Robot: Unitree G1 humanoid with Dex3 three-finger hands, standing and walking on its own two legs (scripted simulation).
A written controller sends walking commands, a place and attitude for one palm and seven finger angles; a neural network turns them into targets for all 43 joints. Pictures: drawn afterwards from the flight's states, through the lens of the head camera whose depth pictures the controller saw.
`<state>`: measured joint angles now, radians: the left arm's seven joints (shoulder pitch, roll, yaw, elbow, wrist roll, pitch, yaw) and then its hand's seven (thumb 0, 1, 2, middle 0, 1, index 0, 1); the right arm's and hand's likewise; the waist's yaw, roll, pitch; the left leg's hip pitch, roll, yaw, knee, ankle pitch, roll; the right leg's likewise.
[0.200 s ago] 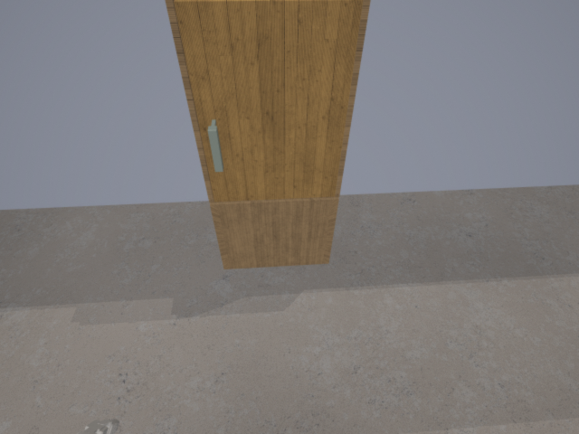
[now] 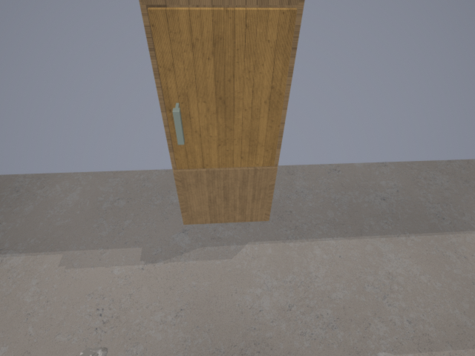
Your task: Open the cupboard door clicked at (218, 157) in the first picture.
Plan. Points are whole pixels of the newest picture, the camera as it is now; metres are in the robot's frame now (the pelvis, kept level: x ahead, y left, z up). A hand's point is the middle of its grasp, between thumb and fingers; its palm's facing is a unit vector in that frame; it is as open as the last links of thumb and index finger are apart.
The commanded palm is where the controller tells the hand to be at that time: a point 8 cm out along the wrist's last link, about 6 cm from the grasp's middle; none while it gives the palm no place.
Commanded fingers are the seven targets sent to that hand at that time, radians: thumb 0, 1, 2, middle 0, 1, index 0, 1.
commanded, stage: stand and wait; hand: left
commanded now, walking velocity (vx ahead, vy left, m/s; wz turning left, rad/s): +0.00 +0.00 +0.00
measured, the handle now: (179, 123) +0.86 +0.26 -0.11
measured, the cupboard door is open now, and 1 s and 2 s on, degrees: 0 0 0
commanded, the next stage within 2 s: look at it before walking up in 0.62 s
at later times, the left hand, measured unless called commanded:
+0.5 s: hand out of the picture +0.04 +0.24 -0.15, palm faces -0.03 -0.94 -0.33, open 7.4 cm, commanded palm none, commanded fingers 0.00 0.90 0.90 -0.20 -0.30 -0.20 -0.30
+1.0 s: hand out of the picture +0.07 +0.24 -0.15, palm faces -0.03 -0.94 -0.33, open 7.4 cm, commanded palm none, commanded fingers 0.00 0.90 0.90 -0.20 -0.30 -0.20 -0.30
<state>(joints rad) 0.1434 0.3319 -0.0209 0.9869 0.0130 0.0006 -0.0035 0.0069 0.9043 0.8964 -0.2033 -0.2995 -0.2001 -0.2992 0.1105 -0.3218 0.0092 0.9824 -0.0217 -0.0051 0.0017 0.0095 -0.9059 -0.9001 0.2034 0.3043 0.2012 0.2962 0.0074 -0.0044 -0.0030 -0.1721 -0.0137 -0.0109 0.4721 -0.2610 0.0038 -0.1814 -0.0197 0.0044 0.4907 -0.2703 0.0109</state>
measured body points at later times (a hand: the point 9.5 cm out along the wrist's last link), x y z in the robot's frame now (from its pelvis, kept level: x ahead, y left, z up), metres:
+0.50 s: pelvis -0.02 -0.01 +0.00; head -0.02 -0.01 +0.45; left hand +0.04 +0.29 -0.13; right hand +0.04 -0.30 -0.13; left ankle +0.00 +0.12 -0.74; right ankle +0.00 -0.13 -0.74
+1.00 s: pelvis -0.01 -0.01 +0.01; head -0.01 -0.01 +0.46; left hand +0.07 +0.29 -0.13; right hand +0.07 -0.30 -0.13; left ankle +0.00 +0.12 -0.74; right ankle +0.00 -0.13 -0.74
